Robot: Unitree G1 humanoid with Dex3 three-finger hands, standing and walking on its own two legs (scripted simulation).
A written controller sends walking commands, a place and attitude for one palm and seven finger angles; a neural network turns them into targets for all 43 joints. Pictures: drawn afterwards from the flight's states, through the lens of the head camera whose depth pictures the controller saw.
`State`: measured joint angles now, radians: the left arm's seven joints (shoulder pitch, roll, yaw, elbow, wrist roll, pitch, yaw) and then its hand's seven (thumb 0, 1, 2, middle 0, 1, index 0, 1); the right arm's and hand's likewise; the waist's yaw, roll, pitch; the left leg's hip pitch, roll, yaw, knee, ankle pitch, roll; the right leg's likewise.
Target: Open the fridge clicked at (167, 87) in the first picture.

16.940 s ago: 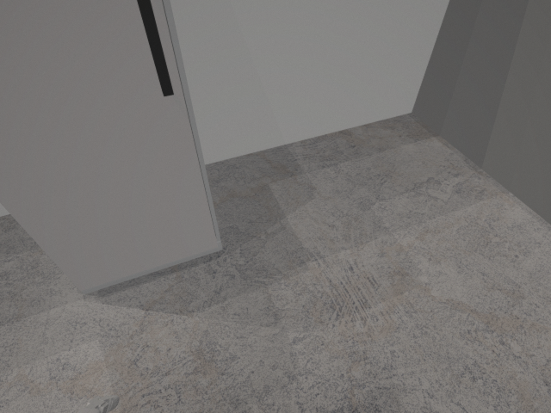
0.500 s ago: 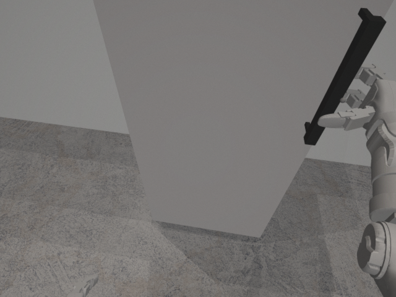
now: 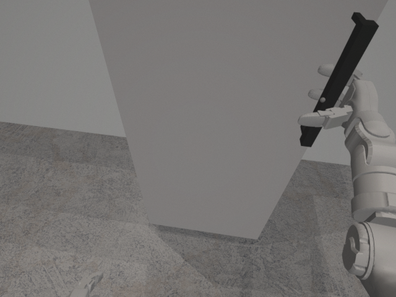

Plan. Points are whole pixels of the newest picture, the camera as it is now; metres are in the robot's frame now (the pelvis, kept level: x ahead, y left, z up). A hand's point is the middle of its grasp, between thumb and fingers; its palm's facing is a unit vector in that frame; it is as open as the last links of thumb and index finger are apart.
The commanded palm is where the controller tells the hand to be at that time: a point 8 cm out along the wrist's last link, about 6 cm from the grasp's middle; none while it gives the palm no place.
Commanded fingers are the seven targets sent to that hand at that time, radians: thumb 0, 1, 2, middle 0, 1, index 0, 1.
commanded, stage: slide the fingers in behind the handle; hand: right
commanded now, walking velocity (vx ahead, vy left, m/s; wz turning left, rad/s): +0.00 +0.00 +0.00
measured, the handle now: (327, 89) +0.50 -0.21 +0.20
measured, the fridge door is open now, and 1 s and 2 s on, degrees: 0 0 0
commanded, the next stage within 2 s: grip the handle and tug to test in 0.82 s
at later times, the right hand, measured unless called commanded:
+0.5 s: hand (320, 99) +0.45 -0.18 +0.21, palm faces +0.12 +0.99 -0.04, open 14.4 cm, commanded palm +0.42 -0.22 +0.21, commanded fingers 0.00 0.50 -0.30 0.30 1.20 0.30 1.20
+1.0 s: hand (321, 100) +0.45 -0.18 +0.21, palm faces +0.10 +0.99 -0.02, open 14.2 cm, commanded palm +0.42 -0.23 +0.21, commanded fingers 0.00 0.27 -0.40 0.32 1.23 0.32 1.23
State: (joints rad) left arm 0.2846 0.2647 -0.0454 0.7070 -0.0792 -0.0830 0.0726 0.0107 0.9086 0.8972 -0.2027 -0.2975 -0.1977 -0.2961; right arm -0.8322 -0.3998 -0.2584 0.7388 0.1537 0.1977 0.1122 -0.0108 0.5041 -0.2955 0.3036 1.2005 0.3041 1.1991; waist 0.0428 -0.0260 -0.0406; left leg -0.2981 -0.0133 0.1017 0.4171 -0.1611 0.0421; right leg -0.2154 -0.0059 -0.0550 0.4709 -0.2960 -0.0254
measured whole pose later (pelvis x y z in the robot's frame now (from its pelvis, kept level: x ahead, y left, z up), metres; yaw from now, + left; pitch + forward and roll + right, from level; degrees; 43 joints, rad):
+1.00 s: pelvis +0.01 -0.01 +0.00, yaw +0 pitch +2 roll +1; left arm 0.26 0.26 -0.04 0.72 -0.07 -0.09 0.07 0.01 0.91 0.90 -0.20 -0.30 -0.20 -0.30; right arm -0.81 -0.35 -0.22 0.69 0.16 0.21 0.06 -0.01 0.49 -0.30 0.27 1.20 0.25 1.20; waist 0.02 -0.03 -0.04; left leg -0.27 -0.01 0.10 0.40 -0.16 0.03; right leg -0.18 0.00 -0.05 0.45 -0.29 -0.03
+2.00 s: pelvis -0.01 +0.00 +0.00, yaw +1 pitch +2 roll +1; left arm 0.30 0.27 -0.04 0.72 -0.08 -0.09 0.07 0.01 0.91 0.90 -0.20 -0.30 -0.20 -0.30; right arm -0.84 -0.42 -0.28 0.77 0.16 0.17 0.11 0.01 -0.69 -0.80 0.39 1.38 0.39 1.40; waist 0.05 -0.02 -0.04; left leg -0.31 -0.02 0.09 0.41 -0.15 0.04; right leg -0.22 -0.01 -0.07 0.47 -0.29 -0.03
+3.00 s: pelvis +0.06 -0.01 +0.00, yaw +5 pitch +1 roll +1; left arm 0.17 0.25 -0.04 0.62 -0.08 0.01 0.03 0.01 0.91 0.90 -0.20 -0.30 -0.20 -0.30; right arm -0.09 -0.25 -0.28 -0.29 0.24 0.48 0.07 -0.01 -0.71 -0.74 0.33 1.36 0.25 1.35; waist -0.03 -0.06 -0.12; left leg -0.17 -0.03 0.01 0.40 -0.22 0.03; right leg -0.06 0.00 -0.06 0.44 -0.32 -0.01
